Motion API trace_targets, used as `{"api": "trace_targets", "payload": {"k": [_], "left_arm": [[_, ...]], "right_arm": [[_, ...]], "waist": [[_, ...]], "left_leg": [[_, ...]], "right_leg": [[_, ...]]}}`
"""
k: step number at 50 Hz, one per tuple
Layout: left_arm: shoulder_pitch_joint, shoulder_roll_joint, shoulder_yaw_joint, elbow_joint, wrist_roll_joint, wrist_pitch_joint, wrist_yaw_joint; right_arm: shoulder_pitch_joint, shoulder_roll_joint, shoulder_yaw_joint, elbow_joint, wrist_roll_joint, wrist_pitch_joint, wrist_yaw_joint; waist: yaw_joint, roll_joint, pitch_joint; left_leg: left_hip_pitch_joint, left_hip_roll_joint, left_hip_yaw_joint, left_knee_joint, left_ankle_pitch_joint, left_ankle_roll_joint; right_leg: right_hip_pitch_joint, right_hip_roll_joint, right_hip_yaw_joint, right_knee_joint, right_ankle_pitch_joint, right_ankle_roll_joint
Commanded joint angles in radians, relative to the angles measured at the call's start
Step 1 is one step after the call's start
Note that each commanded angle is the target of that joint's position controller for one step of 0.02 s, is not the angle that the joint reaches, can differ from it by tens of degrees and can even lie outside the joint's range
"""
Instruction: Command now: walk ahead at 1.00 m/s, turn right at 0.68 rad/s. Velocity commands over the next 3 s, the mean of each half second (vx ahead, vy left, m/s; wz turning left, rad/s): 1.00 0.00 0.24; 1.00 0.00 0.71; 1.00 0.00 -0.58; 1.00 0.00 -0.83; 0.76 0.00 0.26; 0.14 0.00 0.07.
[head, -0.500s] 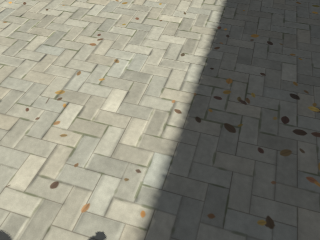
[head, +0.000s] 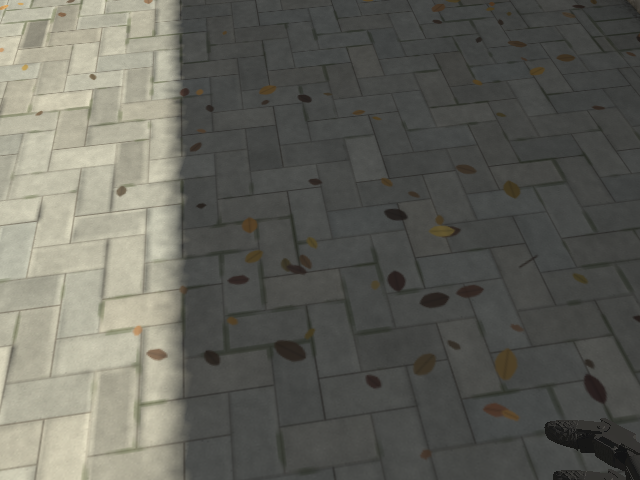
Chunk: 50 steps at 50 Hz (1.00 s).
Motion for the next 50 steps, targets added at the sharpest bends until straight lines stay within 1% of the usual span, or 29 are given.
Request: {"api": "trace_targets", "payload": {"k": [1, 4, 8, 10, 12, 13, 14, 15, 16, 17, 18, 19, 20, 22, 25, 27, 32, 34, 35, 36, 37, 38, 39, 40, 41, 42, 45, 48, 50], "left_arm": [[-0.116, 0.130, 0.035, -0.076, -0.009, -0.026, 0.037], [-0.039, 0.134, 0.034, -0.025, -0.011, -0.034, 0.032], [0.032, 0.150, 0.035, 0.053, -0.006, -0.027, 0.025], [0.005, 0.175, 0.037, 0.069, 0.019, -0.016, 0.027], [-0.049, 0.210, 0.043, 0.064, 0.066, 0.000, 0.030], [-0.140, 0.225, 0.044, 0.037, 0.069, 0.008, 0.036], [-0.064, 0.130, 0.024, 0.001, 0.068, -0.004, 0.035], [0.017, 0.066, -0.011, 0.004, 0.018, -0.039, 0.014], [-0.098, 0.144, -0.002, -0.032, -0.017, -0.070, 0.004], [-0.212, 0.156, -0.007, -0.065, -0.022, -0.092, -0.002], [-0.287, 0.132, -0.012, -0.082, 0.001, -0.106, 0.001], [-0.324, 0.127, -0.011, -0.086, 0.030, -0.112, 0.004], [-0.268, 0.101, -0.009, -0.091, 0.031, -0.106, 0.005], [-0.258, 0.121, -0.003, -0.083, 0.032, -0.094, 0.013], [-0.426, 0.091, -0.015, -0.148, 0.041, -0.090, 0.019], [-0.517, 0.046, -0.025, -0.184, 0.044, -0.099, 0.011], [-0.589, 0.105, 0.016, -0.230, -0.006, -0.105, 0.019], [-0.478, 0.173, 0.053, -0.221, -0.021, -0.113, 0.030], [-0.296, 0.200, 0.069, -0.198, -0.029, -0.109, 0.039], [-0.012, 0.237, 0.080, -0.156, -0.030, -0.089, 0.055], [0.038, 0.306, 0.085, -0.103, 0.002, -0.083, 0.032], [0.020, 0.200, 0.075, -0.118, 0.001, -0.074, 0.023], [-0.034, 0.139, 0.063, -0.118, -0.002, -0.064, 0.033], [-0.068, 0.134, 0.059, -0.096, 0.013, -0.054, 0.034], [-0.088, 0.129, 0.057, -0.073, 0.031, -0.050, 0.033], [-0.112, 0.106, 0.049, -0.054, 0.044, -0.053, 0.034], [-0.116, 0.037, 0.025, 0.014, 0.010, -0.064, 0.006], [-0.134, 0.118, 0.042, 0.034, -0.008, -0.069, 0.009], [-0.115, 0.159, 0.053, 0.036, -0.018, -0.070, 0.014]], "right_arm": [[-0.036, -0.075, -0.023, -0.058, -0.021, 0.003, 0.004], [-0.121, -0.039, -0.010, -0.073, -0.002, -0.008, 0.024], [-0.217, -0.087, -0.029, -0.108, 0.041, -0.009, 0.040], [-0.143, -0.117, -0.047, -0.101, 0.051, -0.010, 0.051], [0.104, -0.189, -0.086, -0.055, 0.067, 0.010, 0.046], [0.349, -0.214, -0.100, 0.005, 0.065, 0.024, 0.038], [0.488, -0.266, -0.109, 0.042, 0.040, 0.029, 0.036], [0.506, -0.233, -0.106, 0.070, 0.040, 0.022, 0.049], [0.446, -0.159, -0.094, 0.050, 0.023, 0.027, 0.039], [0.399, -0.149, -0.090, 0.036, 0.009, 0.029, 0.037], [0.365, -0.149, -0.089, 0.038, 0.006, 0.027, 0.045], [0.366, -0.130, -0.082, 0.049, 0.010, 0.022, 0.052], [0.322, -0.120, -0.075, 0.040, 0.010, 0.026, 0.049], [0.290, -0.118, -0.076, 0.038, 0.033, 0.027, 0.038], [0.329, -0.132, -0.080, 0.062, 0.047, 0.029, 0.011], [0.358, -0.134, -0.083, 0.088, 0.047, 0.038, 0.000], [0.435, -0.110, -0.085, 0.150, 0.069, 0.050, -0.006], [0.405, -0.139, -0.099, 0.149, 0.057, 0.066, -0.010], [0.361, -0.162, -0.102, 0.129, 0.034, 0.077, -0.005], [0.318, -0.103, -0.081, 0.086, -0.006, 0.080, -0.001], [0.534, 0.049, -0.028, 0.058, 0.053, 0.069, 0.010], [0.480, -0.047, -0.030, 0.073, 0.090, 0.078, -0.008], [0.328, -0.117, -0.047, 0.055, 0.072, 0.079, -0.012], [0.237, -0.129, -0.054, 0.039, 0.047, 0.079, -0.011], [0.171, -0.113, -0.055, 0.014, 0.027, 0.074, -0.003], [0.173, -0.087, -0.057, 0.002, 0.039, 0.082, 0.008], [0.171, 0.008, -0.029, -0.020, 0.059, 0.095, 0.019], [0.077, -0.015, -0.013, -0.056, 0.028, 0.073, 0.034], [-0.026, -0.046, -0.009, -0.075, 0.011, 0.048, 0.053]], "waist": [[-0.047, -0.007, 0.049], [0.048, -0.053, 0.032], [0.086, -0.069, 0.080], [0.025, -0.096, 0.018], [-0.121, -0.162, -0.156], [-0.259, -0.127, -0.247], [-0.222, 0.151, -0.381], [-0.161, 0.371, -0.445], [-0.189, 0.223, -0.317], [-0.179, 0.076, -0.204], [-0.145, -0.069, -0.105], [-0.127, -0.084, -0.067], [-0.059, -0.038, -0.070], [-0.038, -0.020, -0.020], [-0.086, -0.020, 0.075], [-0.126, 0.016, 0.074], [-0.146, 0.068, 0.018], [-0.065, 0.106, -0.064], [0.044, 0.121, -0.209], [0.154, 0.066, -0.417], [0.014, -0.470, -0.616], [0.055, -0.418, -0.531], [0.092, -0.280, -0.337], [0.081, -0.095, -0.203], [0.058, -0.039, -0.112], [0.015, -0.063, -0.075], [-0.055, -0.084, -0.021], [-0.098, -0.044, 0.076], [-0.067, 0.000, 0.103]], "left_leg": [[0.062, 0.005, 0.102, -0.270, 0.275, -0.043], [0.227, -0.025, 0.170, -0.481, 0.601, -0.025], [0.019, -0.025, 0.169, -0.621, 0.478, 0.049], [0.043, -0.078, 0.213, -0.606, 0.346, 0.099], [0.247, -0.150, 0.259, -0.511, 0.211, 0.145], [0.528, -0.125, 0.229, -0.522, 0.246, 0.169], [0.955, 0.028, -0.127, -0.491, -0.017, 0.293], [1.127, 0.179, -0.672, -0.750, -0.383, 0.415], [1.073, 0.184, -0.724, -0.839, -0.503, 0.369], [0.926, 0.164, -0.618, -0.851, -0.379, 0.336], [0.764, 0.116, -0.532, -0.874, -0.236, 0.322], [0.656, 0.052, -0.391, -0.857, 0.013, 0.308], [0.619, 0.028, -0.401, -0.887, -0.046, 0.329], [0.520, 0.011, -0.381, -0.921, -0.022, 0.345], [0.336, -0.040, -0.282, -0.964, 0.074, 0.318], [0.211, -0.085, -0.225, -0.958, 0.109, 0.264], [0.389, -0.066, -0.289, -0.857, 0.188, 0.188], [0.498, -0.060, -0.301, -0.663, 0.512, 0.158], [0.488, -0.073, -0.267, -0.453, 0.625, 0.129], [0.310, -0.099, -0.211, -0.124, 0.467, 0.113], [-0.065, -0.214, -0.101, 0.246, -0.297, 0.068], [-0.188, -0.098, -0.050, 0.354, -0.232, 0.072], [-0.240, -0.067, 0.002, 0.340, -0.146, 0.076], [-0.218, -0.031, 0.037, 0.307, -0.091, 0.073], [-0.192, 0.001, 0.047, 0.265, -0.058, 0.077], [-0.147, 0.038, 0.040, 0.244, -0.045, 0.080], [-0.118, 0.057, 0.026, 0.160, -0.091, 0.090], [-0.170, 0.074, 0.033, -0.071, 0.078, 0.071], [-0.035, 0.047, 0.099, -0.279, 0.257, 0.058]], "right_leg": [[-0.187, -0.196, 0.228, -0.289, 0.099, -0.132], [-0.213, -0.211, 0.155, -0.324, 0.052, -0.080], [0.162, -0.322, 0.136, -0.305, 0.244, -0.054], [0.316, -0.360, 0.084, -0.212, 0.695, -0.022], [0.399, -0.365, 0.029, 0.068, 1.241, 0.003], [0.244, -0.340, -0.023, 0.362, 1.268, 0.031], [-0.170, -0.212, -0.042, 0.815, 0.616, 0.101], [-0.465, -0.065, 0.037, 0.994, -0.172, 0.142], [-0.584, -0.127, 0.098, 0.990, -0.133, 0.107], [-0.586, -0.169, 0.098, 0.916, -0.087, 0.089], [-0.552, -0.186, 0.081, 0.815, -0.071, 0.079], [-0.478, -0.208, 0.073, 0.711, -0.065, 0.078], [-0.473, -0.212, 0.083, 0.668, -0.040, 0.099], [-0.467, -0.233, 0.074, 0.570, -0.040, 0.144], [-0.423, -0.216, 0.017, 0.300, 0.144, 0.199], [-0.264, -0.175, -0.016, 0.145, 0.354, 0.213], [-0.109, -0.142, 0.029, -0.057, 0.400, 0.209], [0.004, -0.134, 0.020, -0.069, 0.282, 0.185], [0.204, -0.188, 0.031, -0.019, 0.236, 0.152], [0.553, -0.352, 0.165, 0.109, 0.044, 0.107], [0.905, -0.649, 0.768, -0.062, -0.321, -0.094], [0.826, -0.615, 0.857, -0.156, -0.597, -0.053], [0.670, -0.555, 0.653, -0.181, -0.473, -0.002], [0.504, -0.517, 0.493, -0.192, -0.238, 0.022], [0.365, -0.488, 0.387, -0.212, -0.073, 0.020], [0.269, -0.465, 0.303, -0.234, -0.001, 0.021], [0.111, -0.432, 0.221, -0.309, 0.011, -0.019], [0.036, -0.431, 0.166, -0.387, 0.077, -0.059], [-0.048, -0.385, 0.084, -0.444, 0.136, -0.040]]}}
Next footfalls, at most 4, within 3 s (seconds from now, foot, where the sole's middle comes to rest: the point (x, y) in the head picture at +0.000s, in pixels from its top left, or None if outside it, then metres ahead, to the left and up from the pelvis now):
0.26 left None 0.47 0.15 -0.77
0.72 right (343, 297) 0.93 0.05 -0.77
1.14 left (171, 232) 1.12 0.52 -0.77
1.60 right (235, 124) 1.59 0.42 -0.77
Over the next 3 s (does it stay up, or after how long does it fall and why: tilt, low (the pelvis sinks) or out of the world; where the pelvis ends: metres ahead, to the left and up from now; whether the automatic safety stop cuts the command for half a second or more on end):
stays up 2.33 0.44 0.00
